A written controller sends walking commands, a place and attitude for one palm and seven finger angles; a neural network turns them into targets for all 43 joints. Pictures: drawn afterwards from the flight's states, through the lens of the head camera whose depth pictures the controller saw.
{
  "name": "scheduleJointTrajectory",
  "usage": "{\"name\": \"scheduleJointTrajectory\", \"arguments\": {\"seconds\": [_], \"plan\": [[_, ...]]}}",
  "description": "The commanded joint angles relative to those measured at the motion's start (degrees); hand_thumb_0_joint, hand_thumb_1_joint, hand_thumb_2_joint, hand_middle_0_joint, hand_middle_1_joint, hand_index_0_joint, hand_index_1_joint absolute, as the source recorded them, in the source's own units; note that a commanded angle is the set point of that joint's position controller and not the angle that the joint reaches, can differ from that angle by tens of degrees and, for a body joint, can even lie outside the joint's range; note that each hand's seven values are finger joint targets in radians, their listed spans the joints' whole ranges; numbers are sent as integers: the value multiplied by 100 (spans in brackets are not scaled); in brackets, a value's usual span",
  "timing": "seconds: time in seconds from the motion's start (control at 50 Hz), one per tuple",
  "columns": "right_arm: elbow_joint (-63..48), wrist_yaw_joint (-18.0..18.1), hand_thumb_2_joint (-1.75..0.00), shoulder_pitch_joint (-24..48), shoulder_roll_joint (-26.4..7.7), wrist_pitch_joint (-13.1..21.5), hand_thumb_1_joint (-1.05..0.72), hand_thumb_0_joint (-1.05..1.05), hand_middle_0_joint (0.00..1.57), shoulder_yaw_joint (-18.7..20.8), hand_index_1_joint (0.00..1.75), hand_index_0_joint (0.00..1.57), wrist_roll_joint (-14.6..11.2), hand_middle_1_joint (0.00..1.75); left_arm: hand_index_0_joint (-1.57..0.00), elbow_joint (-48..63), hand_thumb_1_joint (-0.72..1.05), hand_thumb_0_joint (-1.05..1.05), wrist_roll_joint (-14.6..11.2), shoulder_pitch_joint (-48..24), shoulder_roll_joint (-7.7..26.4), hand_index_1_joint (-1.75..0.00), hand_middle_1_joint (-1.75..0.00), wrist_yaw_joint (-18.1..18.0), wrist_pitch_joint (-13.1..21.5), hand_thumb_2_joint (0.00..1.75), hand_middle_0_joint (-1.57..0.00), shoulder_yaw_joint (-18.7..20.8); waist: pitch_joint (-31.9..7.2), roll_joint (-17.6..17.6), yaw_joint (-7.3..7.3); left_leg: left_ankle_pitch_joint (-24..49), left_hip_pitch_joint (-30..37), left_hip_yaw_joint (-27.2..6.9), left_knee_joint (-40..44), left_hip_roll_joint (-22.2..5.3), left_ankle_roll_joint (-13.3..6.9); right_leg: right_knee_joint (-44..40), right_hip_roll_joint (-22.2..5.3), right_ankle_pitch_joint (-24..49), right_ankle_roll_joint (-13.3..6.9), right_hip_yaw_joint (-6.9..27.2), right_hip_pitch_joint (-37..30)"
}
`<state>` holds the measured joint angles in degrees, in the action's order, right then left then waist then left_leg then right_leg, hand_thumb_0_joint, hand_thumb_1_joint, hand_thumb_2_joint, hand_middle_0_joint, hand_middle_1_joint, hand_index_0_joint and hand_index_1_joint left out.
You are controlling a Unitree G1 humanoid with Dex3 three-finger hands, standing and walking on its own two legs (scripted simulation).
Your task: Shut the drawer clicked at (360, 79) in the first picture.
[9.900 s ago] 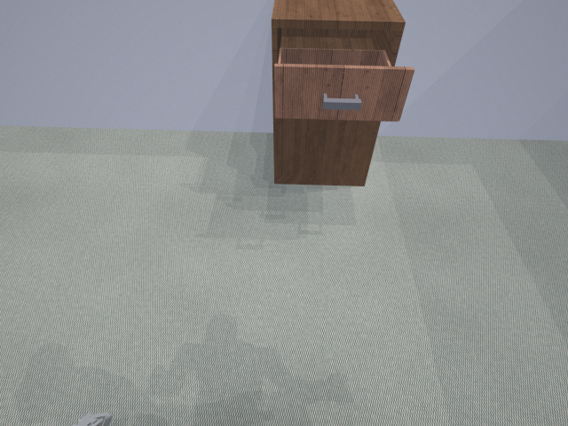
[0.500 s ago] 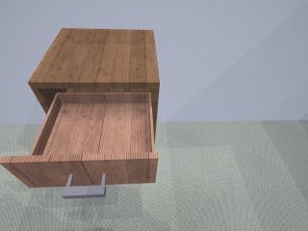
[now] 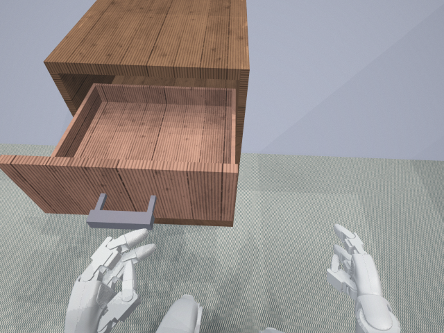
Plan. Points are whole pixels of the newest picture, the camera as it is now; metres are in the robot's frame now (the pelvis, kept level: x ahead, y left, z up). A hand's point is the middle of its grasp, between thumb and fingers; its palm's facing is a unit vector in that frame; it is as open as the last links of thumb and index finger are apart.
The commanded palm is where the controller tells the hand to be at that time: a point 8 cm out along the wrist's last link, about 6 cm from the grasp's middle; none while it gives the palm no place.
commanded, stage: raise the hand and make a fist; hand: left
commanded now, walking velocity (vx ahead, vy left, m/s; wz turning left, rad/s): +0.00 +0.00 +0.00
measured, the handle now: (124, 209) +0.32 +0.23 +0.01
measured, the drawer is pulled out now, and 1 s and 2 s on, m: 0.28 0.28 0.28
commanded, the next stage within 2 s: bring the fist close to the handle in 1.44 s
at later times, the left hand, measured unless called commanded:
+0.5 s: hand (113, 303) +0.15 +0.17 +0.08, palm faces +0.06 -1.00 -0.02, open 3.4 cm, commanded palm +0.10 +0.22 +0.08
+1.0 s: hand (113, 305) +0.14 +0.16 +0.11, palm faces +0.08 -1.00 +0.01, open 3.2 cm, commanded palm +0.09 +0.21 +0.11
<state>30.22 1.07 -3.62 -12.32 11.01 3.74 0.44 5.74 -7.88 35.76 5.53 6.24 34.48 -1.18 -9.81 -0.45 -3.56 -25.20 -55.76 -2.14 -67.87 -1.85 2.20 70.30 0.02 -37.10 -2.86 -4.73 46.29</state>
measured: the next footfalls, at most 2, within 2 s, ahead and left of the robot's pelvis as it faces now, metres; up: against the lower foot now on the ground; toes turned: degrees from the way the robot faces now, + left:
none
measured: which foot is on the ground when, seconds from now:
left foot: down 0.00-1.00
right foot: down 0.00-1.00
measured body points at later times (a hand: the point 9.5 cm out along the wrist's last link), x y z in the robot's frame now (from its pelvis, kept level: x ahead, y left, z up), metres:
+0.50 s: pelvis -0.01 +0.01 +0.01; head +0.03 +0.01 +0.46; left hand +0.14 +0.22 +0.08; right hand +0.15 -0.25 -0.07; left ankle +0.08 +0.14 -0.64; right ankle -0.02 -0.09 -0.64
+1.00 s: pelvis +0.00 +0.03 +0.02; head +0.03 +0.03 +0.47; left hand +0.13 +0.21 +0.11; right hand +0.22 -0.17 -0.03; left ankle +0.08 +0.14 -0.64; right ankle -0.02 -0.09 -0.64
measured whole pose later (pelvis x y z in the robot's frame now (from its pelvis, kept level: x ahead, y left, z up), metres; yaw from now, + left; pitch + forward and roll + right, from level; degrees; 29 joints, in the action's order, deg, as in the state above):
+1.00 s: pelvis +0.00 +0.03 +0.02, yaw +0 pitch +11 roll -3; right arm 21.7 1.3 -12.0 -9.8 4.5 -1.4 -1.7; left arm 25.8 -8.2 49.0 8.2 2.8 19.7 -5.7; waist -9.5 3.1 -1.9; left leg -24.5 -51.3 -2.3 -64.7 -1.4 -0.3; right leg 63.7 -0.1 -34.3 -0.4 -4.9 40.2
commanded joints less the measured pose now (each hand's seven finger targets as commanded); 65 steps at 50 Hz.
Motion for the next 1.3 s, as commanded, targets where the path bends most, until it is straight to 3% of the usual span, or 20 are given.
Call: {"name": "scheduleJointTrajectory", "arguments": {"seconds": [0.0,0.06,0.12,0.18,0.22,0.28,0.38,0.46,0.64,0.72,0.84,0.88,0.96,1.02,1.04,1.08,1.14,1.18,1.26,1.28], "plan": [[-1145,186,-90,-125,-503,-51,-90,0,20,98,30,20,-164,30,-68,1497,90,0,-458,386,749,-82,-82,382,-386,90,-68,660,-991,77,251,698,1018,183,513,164,-437,-1755,-85,1849,270,957,-452],[-1150,337,-90,-249,-437,-69,-90,0,20,37,30,20,-192,30,-74,1972,90,0,-657,146,807,-88,-88,520,-591,90,-74,748,-977,-22,358,852,1079,106,488,102,-464,-1843,-92,2206,380,937,-527],[-948,408,-90,-283,-432,38,-90,0,20,0,30,20,-170,30,-80,1685,90,0,-746,-62,794,-95,-95,562,-581,90,-80,802,-525,-191,480,644,875,-16,471,53,-450,-1938,-53,1807,405,855,-200],[-827,430,-90,-182,-443,131,-90,0,20,5,30,20,-184,30,-86,1288,90,0,-762,230,987,-101,-101,612,-580,90,-86,1073,-429,-129,363,581,792,-47,510,52,-437,-1967,-62,1556,388,858,-188],[-870,401,-90,-231,-443,201,-90,0,20,2,30,20,-199,30,-90,1410,90,0,-806,495,845,-106,-106,662,-568,90,-90,952,-658,1,300,606,933,-29,644,85,-441,-1959,-88,1435,367,810,-317],[-847,403,-90,-163,-432,219,-90,0,20,47,30,20,-232,30,-96,1346,90,0,-811,773,921,-112,-112,551,-637,90,-96,1111,-584,-94,201,534,962,-19,777,100,-438,-2061,-90,1181,361,779,-367],[-908,384,-90,-205,-466,253,-90,0,20,76,30,20,-223,30,-106,1795,90,0,-714,900,882,-123,-123,256,-479,90,-106,900,-423,26,206,404,1079,19,978,100,-467,-2048,-2,672,253,574,-155],[-1039,314,-90,-306,-514,256,-90,0,20,84,30,20,-215,30,-114,2036,90,0,-593,1123,639,-132,-132,77,-383,90,-114,499,-396,138,267,343,1243,32,1122,101,-476,-1922,63,640,198,335,-20],[-1407,183,-90,-335,-497,-3,-90,0,20,38,30,20,-210,30,-132,2616,90,0,-259,1619,541,-151,-151,-280,-627,90,-132,95,-490,273,238,280,1565,-23,1391,75,-474,-1748,163,829,156,-4,-57],[-1563,157,-90,-373,-499,-148,-90,0,20,-36,30,20,-209,30,-140,2836,90,0,-161,1476,464,-160,-160,-327,-756,90,-140,-136,-336,267,328,154,1602,-107,1458,54,-478,-1750,194,777,159,-63,9],[-1749,117,-90,-437,-497,-256,-90,0,20,-114,30,20,-218,30,-140,3105,90,0,-84,1552,465,-160,-160,-335,-970,90,-140,-308,-349,328,345,95,1692,-167,1500,52,-480,-1779,208,775,162,-82,-45],[-1782,121,-90,-410,-480,-303,-90,0,20,-107,30,20,-220,30,-140,3143,90,0,-32,1705,601,-160,-160,-374,-1083,90,-140,-187,-408,369,265,198,1704,-171,1524,42,-478,-1785,214,858,153,-68,-140],[-1874,104,-90,-448,-453,-347,-90,0,20,-123,30,20,-243,30,-140,3360,90,0,-72,1808,456,-160,-160,-368,-1160,90,-140,-334,-394,278,308,368,1803,-129,1522,57,-488,-1838,203,1035,176,-87,-224],[-1829,114,-90,-436,-410,-382,-90,0,20,-87,30,20,-256,30,-140,3309,90,0,-97,2141,631,-160,-160,-411,-1213,90,-140,-62,-463,192,204,563,1799,-89,1524,63,-476,-1860,202,1226,168,-77,-410],[-1845,108,-90,-390,-407,-376,-90,0,20,-97,30,20,-247,30,-140,3295,90,0,-113,2194,493,-160,-160,-378,-1193,90,-140,-185,-383,199,233,611,1787,-61,1506,85,-483,-1875,190,1302,179,-69,-413],[-1783,121,-90,-345,-400,-390,-90,0,20,-73,30,20,-252,30,-140,3162,90,0,-131,2231,632,-160,-160,-376,-1170,90,-140,2,-254,121,198,627,1650,-54,1467,93,-487,-1916,187,1349,178,-20,-442],[-1782,118,-90,-360,-432,-350,-90,0,20,-66,30,20,-243,30,-140,3208,90,0,-208,2220,533,-160,-160,-283,-990,90,-140,-102,-249,157,259,606,1615,-21,1394,123,-499,-1901,163,1339,195,-1,-365],[-1726,142,-90,-377,-454,-320,-90,0,20,-46,30,20,-247,30,-140,3205,90,0,-223,2032,737,-160,-160,-280,-895,90,-140,90,-231,172,247,557,1558,-21,1351,122,-499,-1928,167,1241,186,62,-346],[-1666,175,-90,-434,-465,-265,-90,0,20,-25,30,20,-260,30,-140,3100,90,0,-333,1918,724,-160,-160,-178,-740,90,-140,155,-317,93,307,486,1509,9,1228,136,-509,-1996,141,1121,208,179,-289],[-1634,184,-90,-408,-467,-255,-90,0,20,-16,30,20,-263,30,-140,3074,90,0,-331,1937,790,-160,-160,-182,-743,90,-140,252,-342,167,255,530,1525,10,1234,130,-504,-2009,145,1157,198,210,-342]]}}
